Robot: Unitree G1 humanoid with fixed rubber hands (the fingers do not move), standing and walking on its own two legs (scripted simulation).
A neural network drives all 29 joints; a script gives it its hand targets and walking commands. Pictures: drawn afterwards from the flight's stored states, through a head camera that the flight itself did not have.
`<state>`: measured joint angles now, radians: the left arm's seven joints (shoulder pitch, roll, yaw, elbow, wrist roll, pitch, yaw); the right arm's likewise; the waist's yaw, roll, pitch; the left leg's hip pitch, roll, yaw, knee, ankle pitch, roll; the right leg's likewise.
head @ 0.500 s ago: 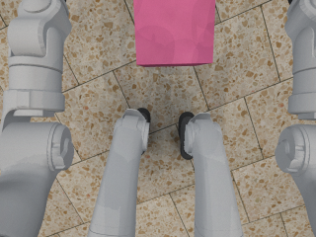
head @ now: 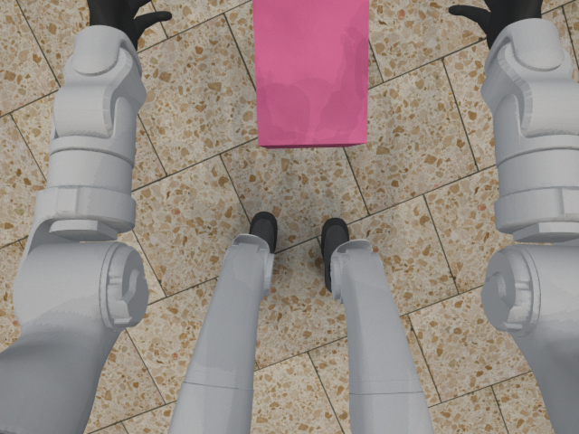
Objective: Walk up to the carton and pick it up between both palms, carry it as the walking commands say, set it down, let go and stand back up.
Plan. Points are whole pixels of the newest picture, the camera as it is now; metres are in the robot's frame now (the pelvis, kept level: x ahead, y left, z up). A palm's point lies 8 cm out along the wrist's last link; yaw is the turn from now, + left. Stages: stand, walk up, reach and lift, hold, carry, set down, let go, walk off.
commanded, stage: let go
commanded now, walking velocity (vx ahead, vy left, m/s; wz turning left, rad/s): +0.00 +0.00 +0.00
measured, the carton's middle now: (308, 83) +0.55 +0.00 -0.54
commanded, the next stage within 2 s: stand in 1.24 s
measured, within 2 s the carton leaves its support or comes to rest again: neither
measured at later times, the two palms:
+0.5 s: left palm (22, 197) +0.36 +0.23 -0.01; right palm out of the picture +0.36 -0.21 -0.02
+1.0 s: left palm out of the picture +0.28 +0.23 +0.03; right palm out of the picture +0.29 -0.23 +0.04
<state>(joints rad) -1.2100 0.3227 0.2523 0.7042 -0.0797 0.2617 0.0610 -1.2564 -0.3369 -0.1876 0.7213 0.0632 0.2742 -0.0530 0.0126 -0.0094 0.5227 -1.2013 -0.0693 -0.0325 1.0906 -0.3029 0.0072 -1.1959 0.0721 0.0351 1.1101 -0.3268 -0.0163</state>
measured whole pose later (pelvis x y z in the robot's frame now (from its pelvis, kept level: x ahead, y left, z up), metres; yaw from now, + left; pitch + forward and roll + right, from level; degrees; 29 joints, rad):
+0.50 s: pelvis +0.07 +0.01 +0.07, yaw +0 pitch +16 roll +0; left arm -0.21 0.18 0.11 0.45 0.01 0.15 -0.02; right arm -0.23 -0.20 -0.13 0.47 -0.03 0.15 0.02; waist 0.02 0.01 0.11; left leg -0.74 -0.07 -0.03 0.75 -0.29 0.03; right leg -0.73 0.06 0.06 0.77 -0.31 -0.01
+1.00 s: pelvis +0.13 +0.00 +0.10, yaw +0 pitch -2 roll +0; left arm 0.26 0.20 0.04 0.42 0.00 0.09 -0.07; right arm 0.24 -0.20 -0.04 0.41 -0.01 0.08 0.07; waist -0.02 0.00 0.09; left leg -0.14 -0.05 -0.05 0.47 -0.29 0.03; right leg -0.12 0.05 0.05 0.47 -0.31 -0.03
